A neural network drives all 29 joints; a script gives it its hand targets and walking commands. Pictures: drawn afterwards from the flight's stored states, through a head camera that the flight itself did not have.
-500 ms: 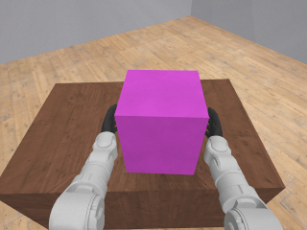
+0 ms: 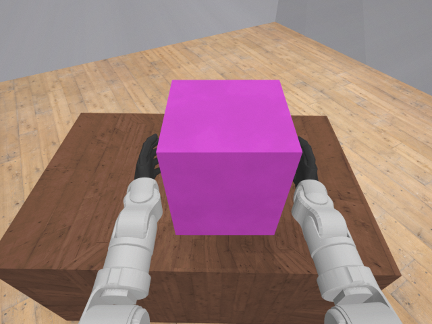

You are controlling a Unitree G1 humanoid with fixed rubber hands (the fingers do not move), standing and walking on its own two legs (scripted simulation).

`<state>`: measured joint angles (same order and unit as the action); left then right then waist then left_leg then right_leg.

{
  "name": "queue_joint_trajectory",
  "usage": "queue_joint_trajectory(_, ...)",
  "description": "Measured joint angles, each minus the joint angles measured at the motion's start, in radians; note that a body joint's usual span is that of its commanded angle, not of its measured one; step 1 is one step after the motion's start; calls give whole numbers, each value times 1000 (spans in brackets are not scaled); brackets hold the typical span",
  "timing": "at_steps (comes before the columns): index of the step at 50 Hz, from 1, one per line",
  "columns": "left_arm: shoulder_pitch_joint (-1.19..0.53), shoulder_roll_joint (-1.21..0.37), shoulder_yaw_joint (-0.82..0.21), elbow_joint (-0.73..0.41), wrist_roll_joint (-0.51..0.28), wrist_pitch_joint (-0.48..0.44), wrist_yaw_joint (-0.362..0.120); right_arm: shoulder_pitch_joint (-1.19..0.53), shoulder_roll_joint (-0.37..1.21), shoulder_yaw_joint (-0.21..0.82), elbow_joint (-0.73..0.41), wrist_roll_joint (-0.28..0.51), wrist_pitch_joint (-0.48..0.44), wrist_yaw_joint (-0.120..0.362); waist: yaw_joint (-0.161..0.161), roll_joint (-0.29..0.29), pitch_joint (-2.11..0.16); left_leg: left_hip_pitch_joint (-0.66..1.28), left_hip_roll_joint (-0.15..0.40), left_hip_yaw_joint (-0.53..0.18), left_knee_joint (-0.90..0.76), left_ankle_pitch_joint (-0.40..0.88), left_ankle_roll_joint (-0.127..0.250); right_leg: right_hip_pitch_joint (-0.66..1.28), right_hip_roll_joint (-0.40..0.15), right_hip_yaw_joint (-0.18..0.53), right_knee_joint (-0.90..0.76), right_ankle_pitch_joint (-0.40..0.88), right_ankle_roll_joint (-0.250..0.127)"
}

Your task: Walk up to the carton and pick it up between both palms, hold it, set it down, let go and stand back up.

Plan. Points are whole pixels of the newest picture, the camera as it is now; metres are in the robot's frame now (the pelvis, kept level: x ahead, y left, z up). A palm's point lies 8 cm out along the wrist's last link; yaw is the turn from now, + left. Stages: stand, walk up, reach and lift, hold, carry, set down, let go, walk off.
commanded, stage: reach and lift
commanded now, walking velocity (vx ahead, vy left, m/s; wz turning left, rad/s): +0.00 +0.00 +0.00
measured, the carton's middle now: (225, 160) +0.41 -0.02 +0.09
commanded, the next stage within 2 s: hold in 1.56 s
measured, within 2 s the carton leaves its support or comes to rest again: neither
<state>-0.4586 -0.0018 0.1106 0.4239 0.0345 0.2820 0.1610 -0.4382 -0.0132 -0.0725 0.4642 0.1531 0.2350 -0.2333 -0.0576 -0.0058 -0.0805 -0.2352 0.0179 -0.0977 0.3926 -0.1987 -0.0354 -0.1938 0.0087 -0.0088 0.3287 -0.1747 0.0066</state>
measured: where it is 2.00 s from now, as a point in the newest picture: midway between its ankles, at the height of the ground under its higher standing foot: outside the picture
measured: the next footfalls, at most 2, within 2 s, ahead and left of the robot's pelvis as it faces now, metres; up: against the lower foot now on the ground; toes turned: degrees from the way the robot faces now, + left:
none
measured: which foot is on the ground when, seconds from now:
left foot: down 0.00-1.00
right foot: down 0.00-1.00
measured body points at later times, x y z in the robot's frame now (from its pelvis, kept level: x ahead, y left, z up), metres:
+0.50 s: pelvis -0.02 +0.00 +0.00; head -0.04 +0.03 +0.45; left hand +0.36 +0.14 +0.13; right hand +0.34 -0.16 +0.12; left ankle +0.00 +0.14 -0.75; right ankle +0.00 -0.12 -0.75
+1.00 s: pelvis -0.02 -0.01 +0.00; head -0.05 +0.03 +0.45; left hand +0.36 +0.15 +0.14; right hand +0.35 -0.15 +0.14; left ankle +0.00 +0.14 -0.75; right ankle +0.00 -0.12 -0.75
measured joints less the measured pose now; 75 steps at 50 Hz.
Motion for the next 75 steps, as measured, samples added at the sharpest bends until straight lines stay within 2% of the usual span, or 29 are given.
queue_joint_trajectory(6,18,-35,76,-84,89,81,-60,13,16,31,-29,-9,32,-26,-14,-19,61,81,-1,-10,-36,9,-3,78,-1,-9,-20,-3,-5)
queue_joint_trajectory(11,104,-38,50,-242,79,126,-62,87,8,83,-156,47,46,-57,-35,-24,55,71,0,-28,-22,3,-7,86,2,-25,-33,0,-6)
queue_joint_trajectory(15,121,-59,63,-306,105,155,-70,95,19,75,-198,38,62,-50,-41,-38,65,92,-2,-27,-21,3,-6,105,0,-23,-28,-1,-5)
queue_joint_trajectory(21,42,-70,96,-269,165,219,-79,28,50,10,-131,-1,84,-22,-25,-62,90,115,-2,-9,-28,17,-4,109,-1,-5,-10,5,-4)
queue_joint_trajectory(30,-50,-56,102,-220,181,251,-61,-75,32,-25,-46,-5,77,2,-20,-53,86,95,-2,4,-18,28,-3,81,-1,9,6,17,-2)
queue_joint_trajectory(36,-121,-69,154,-132,225,274,-69,-146,22,-40,50,-31,88,5,-12,-44,99,109,-1,13,-29,35,-2,86,-1,16,8,21,-2)
queue_joint_trajectory(41,-88,-56,138,-182,188,265,-67,-123,2,18,-14,18,91,-31,-17,-31,85,96,4,6,-17,27,-4,86,5,9,-3,24,-3)
queue_joint_trajectory(43,-81,-59,147,-196,196,262,-83,-120,5,27,-24,20,89,-39,-20,-34,94,113,5,3,-18,23,-5,106,5,6,-8,22,-4)
queue_joint_trajectory(48,-89,-58,168,-184,231,298,-98,-136,30,10,40,8,85,-34,-21,-55,107,141,3,0,-23,22,-6,130,4,2,-1,12,-6)
queue_joint_trajectory(56,-56,-54,125,-248,195,299,-77,-100,13,28,-55,37,98,-44,-29,-44,104,130,5,-18,10,2,-7,143,8,-17,-6,7,-6)
queue_joint_trajectory(62,-89,-69,155,-217,236,330,-85,-139,25,-3,4,14,114,-30,-25,-45,96,154,5,-6,-6,6,-6,152,5,-6,0,3,-7)
queue_joint_trajectory(68,-99,-67,174,-234,267,349,-110,-140,25,27,-4,18,117,-45,-26,-50,122,184,8,-2,-22,11,-7,179,7,-2,-13,8,-8)
queue_joint_trajectory(72,-78,-62,163,-288,255,359,-110,-124,23,49,-46,35,116,-58,-33,-50,123,180,9,-8,-11,7,-8,184,9,-9,-17,9,-8)
queue_joint_trajectory(75,-83,-63,170,-295,271,367,-116,-139,28,44,-37,29,120,-55,-36,-52,141,196,8,-8,-10,6,-7,201,8,-9,-16,8,-8)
